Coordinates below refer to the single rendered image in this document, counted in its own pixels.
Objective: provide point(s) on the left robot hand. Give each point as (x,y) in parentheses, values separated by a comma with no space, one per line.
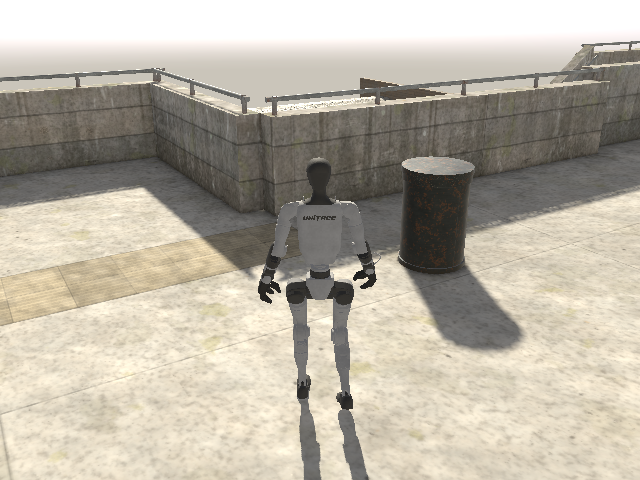
(263,288)

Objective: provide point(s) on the left robot forearm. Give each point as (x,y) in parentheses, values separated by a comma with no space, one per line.
(270,267)

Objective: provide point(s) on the right robot upper arm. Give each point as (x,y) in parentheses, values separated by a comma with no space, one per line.
(351,211)

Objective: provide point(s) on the left robot upper arm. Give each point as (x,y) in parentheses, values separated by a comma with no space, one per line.
(288,211)

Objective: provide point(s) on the right robot forearm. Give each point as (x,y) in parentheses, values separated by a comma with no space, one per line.
(367,261)

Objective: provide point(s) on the left robot shin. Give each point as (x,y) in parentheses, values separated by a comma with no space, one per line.
(301,356)

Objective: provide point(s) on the right robot hand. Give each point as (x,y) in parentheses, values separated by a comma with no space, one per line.
(361,275)

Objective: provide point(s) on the robot torso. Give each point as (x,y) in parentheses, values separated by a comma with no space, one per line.
(319,235)

